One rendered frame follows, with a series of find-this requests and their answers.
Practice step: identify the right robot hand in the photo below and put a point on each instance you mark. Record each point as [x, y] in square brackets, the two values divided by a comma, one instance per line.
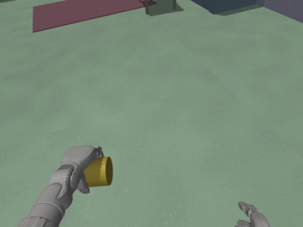
[256, 219]

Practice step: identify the can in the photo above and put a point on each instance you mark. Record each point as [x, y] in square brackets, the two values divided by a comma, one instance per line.
[99, 172]

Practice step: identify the left robot arm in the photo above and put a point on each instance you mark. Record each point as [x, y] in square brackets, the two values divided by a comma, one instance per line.
[55, 198]

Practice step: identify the left robot hand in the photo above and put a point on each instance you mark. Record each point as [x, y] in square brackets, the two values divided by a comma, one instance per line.
[84, 156]

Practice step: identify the sofa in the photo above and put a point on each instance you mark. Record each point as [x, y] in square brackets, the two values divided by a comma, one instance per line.
[218, 6]

